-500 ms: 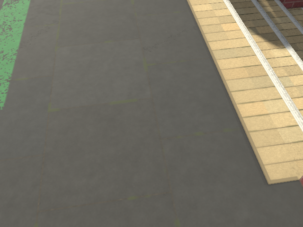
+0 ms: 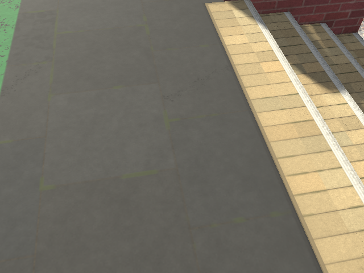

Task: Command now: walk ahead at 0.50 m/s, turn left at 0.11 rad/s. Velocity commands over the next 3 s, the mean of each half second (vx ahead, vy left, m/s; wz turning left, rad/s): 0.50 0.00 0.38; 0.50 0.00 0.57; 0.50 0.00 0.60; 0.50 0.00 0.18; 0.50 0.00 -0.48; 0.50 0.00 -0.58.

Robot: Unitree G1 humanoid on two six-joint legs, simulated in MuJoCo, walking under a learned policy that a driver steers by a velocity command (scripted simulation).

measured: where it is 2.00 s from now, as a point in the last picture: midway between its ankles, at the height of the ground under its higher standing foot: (76, 206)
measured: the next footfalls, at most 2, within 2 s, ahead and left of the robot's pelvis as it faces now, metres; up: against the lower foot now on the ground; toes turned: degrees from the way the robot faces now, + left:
right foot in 0.10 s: +0.11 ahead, -0.14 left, +0.00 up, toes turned +1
left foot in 0.52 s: +0.36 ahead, +0.14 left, -0.06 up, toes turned +16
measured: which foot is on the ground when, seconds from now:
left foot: down 0.00-0.12, up 0.14-0.50, down 0.52-0.90, up 0.92-1.00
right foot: up 0.00-0.08, down 0.10-0.48, up 0.50-0.88, down 0.90-1.00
